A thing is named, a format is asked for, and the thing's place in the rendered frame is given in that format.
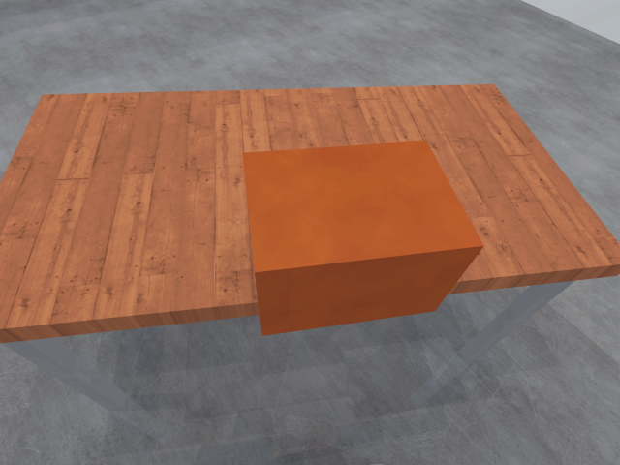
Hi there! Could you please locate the table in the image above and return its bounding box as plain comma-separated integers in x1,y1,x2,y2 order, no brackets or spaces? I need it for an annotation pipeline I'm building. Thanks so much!
0,84,620,412

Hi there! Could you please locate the carton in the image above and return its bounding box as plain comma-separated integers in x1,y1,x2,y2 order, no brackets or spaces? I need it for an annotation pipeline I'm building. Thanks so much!
242,140,484,336

